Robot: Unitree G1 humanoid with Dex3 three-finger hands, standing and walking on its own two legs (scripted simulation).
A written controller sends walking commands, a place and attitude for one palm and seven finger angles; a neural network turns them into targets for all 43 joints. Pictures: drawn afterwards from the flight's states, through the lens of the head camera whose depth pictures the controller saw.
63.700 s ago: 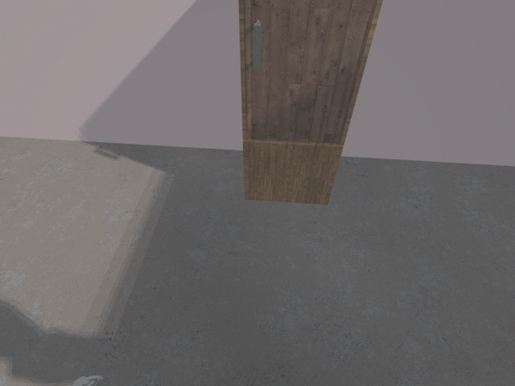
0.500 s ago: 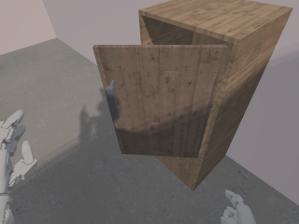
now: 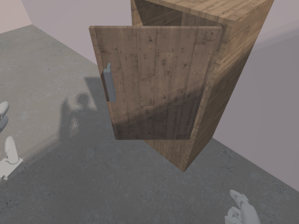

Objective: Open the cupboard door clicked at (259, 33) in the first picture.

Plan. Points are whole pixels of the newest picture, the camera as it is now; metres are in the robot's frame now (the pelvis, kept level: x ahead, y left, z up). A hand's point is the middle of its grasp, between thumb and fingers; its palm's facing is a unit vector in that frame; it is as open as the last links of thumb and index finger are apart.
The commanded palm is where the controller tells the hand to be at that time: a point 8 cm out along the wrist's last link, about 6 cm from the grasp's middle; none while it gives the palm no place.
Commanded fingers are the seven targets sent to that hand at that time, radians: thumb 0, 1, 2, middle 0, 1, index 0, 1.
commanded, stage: step back with the hand held close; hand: left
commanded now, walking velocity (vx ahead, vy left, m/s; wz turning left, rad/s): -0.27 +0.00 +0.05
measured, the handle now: (111, 82) +0.56 +0.17 +0.06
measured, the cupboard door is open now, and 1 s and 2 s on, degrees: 43 43 43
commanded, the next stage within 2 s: stop stepping back and stand still in 0.56 s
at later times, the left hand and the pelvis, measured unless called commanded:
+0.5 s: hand out of the picture +0.12 +0.29 +0.18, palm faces +0.48 -0.77 -0.42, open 7.4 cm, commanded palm +0.05 +0.32 +0.18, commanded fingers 0.00 0.90 0.90 -0.20 -0.30 -0.20 -0.30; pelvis -0.08 +0.01 +0.00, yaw +1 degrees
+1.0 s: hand out of the picture +0.01 +0.28 +0.17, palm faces +0.33 -0.80 -0.50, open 7.4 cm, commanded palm -0.04 +0.33 +0.18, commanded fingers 0.00 0.90 0.90 -0.20 -0.30 -0.20 -0.30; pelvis -0.20 +0.04 +0.01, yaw -4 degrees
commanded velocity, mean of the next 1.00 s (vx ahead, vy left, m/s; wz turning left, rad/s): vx -0.15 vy -0.01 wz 0.00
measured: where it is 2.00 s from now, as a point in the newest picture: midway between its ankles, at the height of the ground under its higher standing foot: outside the picture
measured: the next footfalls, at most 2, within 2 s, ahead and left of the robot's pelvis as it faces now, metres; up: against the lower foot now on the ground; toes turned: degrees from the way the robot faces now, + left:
right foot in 0.58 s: -0.18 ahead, -0.04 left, +0.00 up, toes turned -8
left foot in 0.72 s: +0.00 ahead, +0.08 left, +0.00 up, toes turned -2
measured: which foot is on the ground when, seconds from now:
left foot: down 0.00-0.58, up 0.60-0.70, down 0.72-0.94, up 0.96-1.00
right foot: down 0.00-0.32, up 0.34-0.56, down 0.58-1.00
